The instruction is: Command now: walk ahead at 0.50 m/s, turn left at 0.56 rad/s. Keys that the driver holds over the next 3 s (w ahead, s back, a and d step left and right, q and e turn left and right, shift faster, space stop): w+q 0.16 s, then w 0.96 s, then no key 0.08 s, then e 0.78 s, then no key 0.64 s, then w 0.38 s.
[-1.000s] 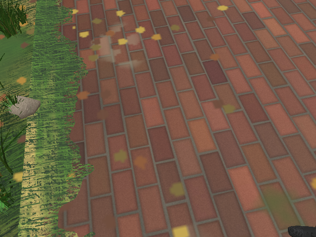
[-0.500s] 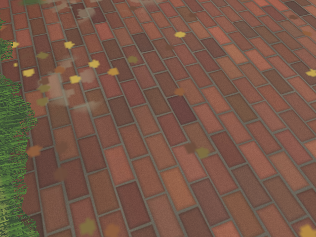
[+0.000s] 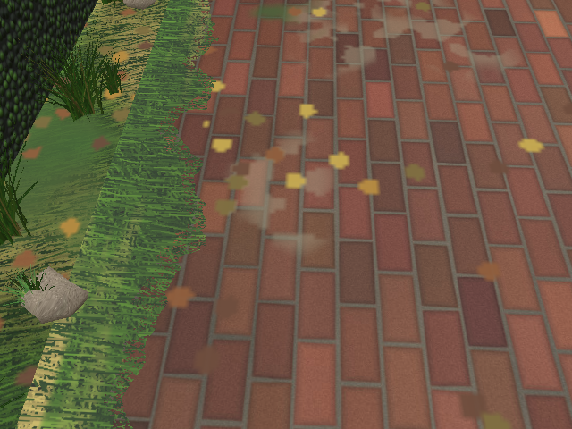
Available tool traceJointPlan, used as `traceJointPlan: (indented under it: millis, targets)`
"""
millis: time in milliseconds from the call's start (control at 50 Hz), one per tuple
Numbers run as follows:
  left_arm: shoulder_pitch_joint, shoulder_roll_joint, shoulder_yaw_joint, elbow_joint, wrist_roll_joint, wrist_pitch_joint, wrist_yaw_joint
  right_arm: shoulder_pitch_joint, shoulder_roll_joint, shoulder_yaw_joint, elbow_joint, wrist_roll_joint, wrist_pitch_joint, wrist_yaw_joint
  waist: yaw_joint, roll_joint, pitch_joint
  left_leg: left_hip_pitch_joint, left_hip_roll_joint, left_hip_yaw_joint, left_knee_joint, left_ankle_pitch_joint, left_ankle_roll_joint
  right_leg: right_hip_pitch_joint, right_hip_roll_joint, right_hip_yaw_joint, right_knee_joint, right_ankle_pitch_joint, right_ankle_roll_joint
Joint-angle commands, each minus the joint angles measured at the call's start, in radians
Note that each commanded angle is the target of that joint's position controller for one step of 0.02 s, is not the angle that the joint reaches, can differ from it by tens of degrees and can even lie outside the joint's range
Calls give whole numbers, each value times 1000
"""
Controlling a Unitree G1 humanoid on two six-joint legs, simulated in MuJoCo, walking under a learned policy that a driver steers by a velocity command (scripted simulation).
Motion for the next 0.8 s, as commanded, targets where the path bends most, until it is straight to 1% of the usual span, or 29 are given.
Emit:
traceJointPlan:
  millis: [20, 80, 100, 120, 140, 160, 180, 200, 220, 240, 260, 280, 300, 320, 360, 420, 460, 500, 540, 600, 640, 660, 680, 700, 720, 740, 760, 780, 800]
  targets:
    - [-77, 165, 38, -69, -8, -13, 8, -67, -6, 11, -84, -2, -13, 21, -12, -92, 28, 30, 5, 25, -139, 118, 15, -23, -271, 71, -115, 303, -153]
    - [-41, 192, 47, -43, -26, 2, 9, -136, -20, 8, -124, 0, -10, 34, -1, -95, 50, 31, -9, 55, -219, 77, 48, 58, -298, 29, -84, 343, -129]
    - [-36, 201, 51, -38, -31, 8, 9, -144, -29, 4, -135, -1, -8, 37, -6, -99, 49, 43, -23, 72, -237, 36, 64, 87, -305, 14, -53, 411, -119]
    - [-38, 217, 55, -36, -35, 15, 11, -134, -43, -3, -141, -4, -5, 39, -23, -112, 32, 86, -50, 98, -248, -15, 84, 107, -306, -5, 2, 555, -108]
    - [-40, 234, 60, -36, -40, 22, 14, -97, -64, -14, -140, -6, -1, 38, -51, -130, -4, 159, -88, 131, -249, -69, 106, 120, -302, -24, 87, 729, -96]
    - [-49, 242, 62, -37, -45, 31, 16, 7, -96, -35, -118, -5, 3, 35, -116, -128, -64, 302, -135, 160, -278, -78, 135, 102, -284, -51, 244, 853, -79]
    - [-36, 216, 49, -36, -41, 32, 19, 173, -149, -67, -71, -3, 8, 22, -199, -99, -151, 569, -171, 147, -326, -25, 173, -18, -247, -73, 462, 810, -47]
    - [10, 126, 15, -53, 7, 26, 16, 292, -235, -89, -45, 4, 17, -2, -209, 103, -242, 870, 32, -155, -331, 32, 241, -307, -183, -77, 799, 221, -1]
    - [66, 58, -17, -98, 6, -2, 2, 231, -285, -81, -81, 5, 1, 3, -116, 256, -396, 1086, 246, -736, -525, -236, 437, -637, 7, 102, 1095, -376, 39]
    - [-37, 168, 9, -88, -37, -27, -11, 240, -184, -54, -80, -2, -12, 13, -189, 72, -370, 1047, 242, -700, -605, -303, 382, -726, -48, 235, 1137, -319, 21]
    - [-104, 175, 9, -112, -60, -38, -15, 208, -156, -43, -70, -10, -24, 15, -179, 56, -228, 924, 212, -554, -604, -252, 340, -766, -84, 214, 1101, -243, 0]
    - [-118, 156, 4, -106, -44, -39, -5, 144, -131, -33, -69, -12, -32, 15, -134, -32, -142, 770, 172, -438, -606, -140, 306, -724, -132, 210, 1019, -162, -3]
    - [-113, 159, 9, -95, -21, -33, 1, 86, -94, -21, -73, -19, -37, 12, -98, -20, -104, 659, 135, -348, -616, -20, 288, -659, -163, 214, 943, -113, 2]
    - [-82, 155, 10, -83, -17, -21, 0, 60, -81, -14, -80, -31, -41, 10, -69, 9, -92, 583, 113, -302, -641, 50, 281, -593, -178, 220, 918, -76, 5]
    - [-49, 126, 7, -66, -9, 1, 1, 53, -83, -14, -68, -28, -53, 6, -47, 2, -91, 529, 98, -233, -684, 148, 293, -555, -177, 206, 863, -34, 27]
    - [-130, 102, -1, -89, -1, 15, 6, 90, -98, -17, -34, -24, -63, -5, -66, -14, -34, 517, 80, -151, -724, 217, 285, -619, -175, 201, 716, 102, 59]
    - [-184, 88, -6, -100, -1, 9, 0, 111, -99, -16, -15, -21, -60, -14, -86, -9, -19, 536, 50, -97, -728, 215, 253, -626, -160, 193, 582, 235, 61]
    - [-244, 70, -14, -112, -8, 1, -9, 137, -107, -17, 5, -18, -58, -18, -112, 0, -3, 543, 36, -66, -735, 169, 229, -599, -136, 179, 453, 342, 56]
    - [-306, 61, -20, -128, -14, -4, -19, 176, -117, -19, 31, -13, -56, -20, -139, 5, 22, 563, 51, -69, -742, 113, 225, -584, -116, 168, 368, 389, 48]
    - [-371, 68, -22, -154, -17, -12, -37, 223, -122, -22, 68, -10, -46, -22, -159, 6, 51, 667, 95, -88, -704, 129, 227, -626, -98, 170, 291, 348, 22]
    - [-383, 78, -21, -167, -16, -17, -48, 238, -130, -26, 86, -7, -36, -27, -151, 14, 50, 741, 128, -105, -659, 197, 215, -637, -88, 172, 255, 271, -5]
    - [-368, 85, -19, -166, -16, -19, -52, 237, -134, -28, 92, -6, -31, -30, -137, 23, 41, 766, 138, -109, -634, 250, 205, -613, -80, 168, 243, 232, -20]
    - [-335, 98, -14, -158, -16, -20, -53, 228, -143, -31, 94, -6, -27, -32, -116, 37, 20, 780, 136, -105, -595, 360, 194, -556, -61, 151, 237, 189, -35]
    - [-266, 120, -2, -141, -14, -21, -50, 212, -151, -32, 93, -8, -23, -34, -75, 51, -29, 782, 119, -91, -515, 537, 180, -445, -27, 120, 230, 160, -57]
    - [-127, 159, 19, -101, -11, -22, -42, 197, -140, -25, 90, -11, -18, -36, -1, 37, -123, 737, 69, -50, -349, 641, 153, -237, -9, 101, 216, 198, -90]
    - [50, 220, 35, -68, 1, -20, -33, 202, -99, -5, 70, -27, -17, -39, 65, -35, -275, 547, 15, -16, -73, 425, 119, 80, -159, 261, 268, 245, -156]
    - [127, 291, 54, -40, -3, -14, -34, 353, 17, 28, 62, -22, -38, -26, 4, -306, -419, 126, -172, 9, 309, -258, 38, 458, -396, 741, 196, 21, -329]
    - [135, 189, 28, -36, -25, -11, -34, 285, -64, 15, 74, -7, -55, -22, 54, -257, -414, -6, -165, -109, 423, -467, 43, 461, -399, 887, 71, -164, -319]
    - [54, 156, 14, -49, -24, -9, -28, 177, -123, -2, 38, 19, -68, -18, 52, -199, -239, -81, -106, -93, 444, -397, 53, 329, -369, 738, 42, -184, -268]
